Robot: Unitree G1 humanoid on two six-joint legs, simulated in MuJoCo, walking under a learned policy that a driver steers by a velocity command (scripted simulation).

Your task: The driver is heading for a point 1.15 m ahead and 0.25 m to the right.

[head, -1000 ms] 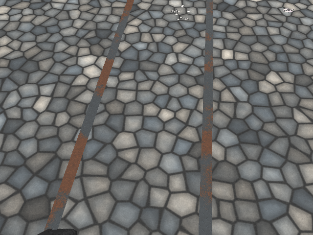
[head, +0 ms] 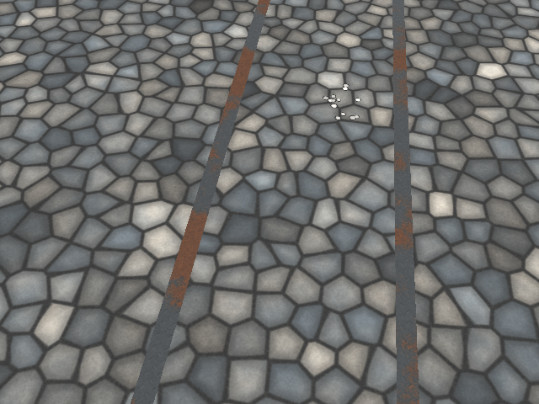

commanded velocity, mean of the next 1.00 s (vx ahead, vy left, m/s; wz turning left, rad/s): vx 0.07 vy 0.00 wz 0.00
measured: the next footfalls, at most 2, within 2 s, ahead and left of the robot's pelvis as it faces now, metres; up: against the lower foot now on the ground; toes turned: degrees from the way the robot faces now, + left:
right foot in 0.10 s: +0.24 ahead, -0.13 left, +0.00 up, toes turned -1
left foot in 0.42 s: +0.17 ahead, +0.11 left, +0.00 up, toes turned +1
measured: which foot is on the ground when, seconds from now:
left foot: down 0.00-0.12, up 0.14-0.40, down 0.42-1.00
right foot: up 0.00-0.08, down 0.10-1.00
